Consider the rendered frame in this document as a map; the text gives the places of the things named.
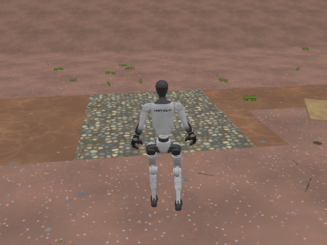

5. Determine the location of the left robot thigh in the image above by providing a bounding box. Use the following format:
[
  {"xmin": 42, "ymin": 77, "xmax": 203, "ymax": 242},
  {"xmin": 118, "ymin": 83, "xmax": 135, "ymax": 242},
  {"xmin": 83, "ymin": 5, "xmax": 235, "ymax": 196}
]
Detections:
[{"xmin": 146, "ymin": 142, "xmax": 157, "ymax": 175}]

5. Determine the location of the right robot hand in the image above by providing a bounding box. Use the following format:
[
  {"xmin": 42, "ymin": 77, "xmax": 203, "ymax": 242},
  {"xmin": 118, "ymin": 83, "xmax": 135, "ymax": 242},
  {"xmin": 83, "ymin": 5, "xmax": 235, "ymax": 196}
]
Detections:
[{"xmin": 185, "ymin": 135, "xmax": 197, "ymax": 145}]

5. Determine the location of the right robot upper arm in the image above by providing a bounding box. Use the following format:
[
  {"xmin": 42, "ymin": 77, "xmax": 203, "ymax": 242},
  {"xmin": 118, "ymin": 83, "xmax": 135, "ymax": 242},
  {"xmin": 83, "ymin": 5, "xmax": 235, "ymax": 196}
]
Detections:
[{"xmin": 173, "ymin": 102, "xmax": 190, "ymax": 130}]

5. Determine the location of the robot right forearm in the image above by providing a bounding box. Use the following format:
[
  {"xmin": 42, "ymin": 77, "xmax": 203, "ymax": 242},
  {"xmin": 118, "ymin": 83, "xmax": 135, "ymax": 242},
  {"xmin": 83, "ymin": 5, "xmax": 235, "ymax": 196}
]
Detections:
[{"xmin": 185, "ymin": 122, "xmax": 195, "ymax": 138}]

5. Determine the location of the left robot shin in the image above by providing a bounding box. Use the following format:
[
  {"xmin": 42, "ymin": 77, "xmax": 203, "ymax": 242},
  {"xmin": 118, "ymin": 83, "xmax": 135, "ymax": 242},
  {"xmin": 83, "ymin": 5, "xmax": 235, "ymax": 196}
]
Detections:
[{"xmin": 149, "ymin": 166, "xmax": 157, "ymax": 200}]

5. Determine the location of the robot left forearm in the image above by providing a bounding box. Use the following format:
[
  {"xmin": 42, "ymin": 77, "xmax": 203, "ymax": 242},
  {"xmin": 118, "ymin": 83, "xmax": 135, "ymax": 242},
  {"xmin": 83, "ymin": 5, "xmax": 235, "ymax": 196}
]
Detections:
[{"xmin": 132, "ymin": 123, "xmax": 142, "ymax": 141}]

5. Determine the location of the left robot hand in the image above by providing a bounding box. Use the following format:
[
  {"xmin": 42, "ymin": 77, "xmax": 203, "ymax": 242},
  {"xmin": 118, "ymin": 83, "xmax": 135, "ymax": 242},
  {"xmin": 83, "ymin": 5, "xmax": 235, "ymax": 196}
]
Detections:
[{"xmin": 131, "ymin": 139, "xmax": 143, "ymax": 149}]

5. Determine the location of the left robot upper arm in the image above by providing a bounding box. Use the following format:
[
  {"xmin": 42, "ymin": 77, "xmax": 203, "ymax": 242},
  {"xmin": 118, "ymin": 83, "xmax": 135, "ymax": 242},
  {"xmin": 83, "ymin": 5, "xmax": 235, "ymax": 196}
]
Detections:
[{"xmin": 138, "ymin": 103, "xmax": 152, "ymax": 131}]

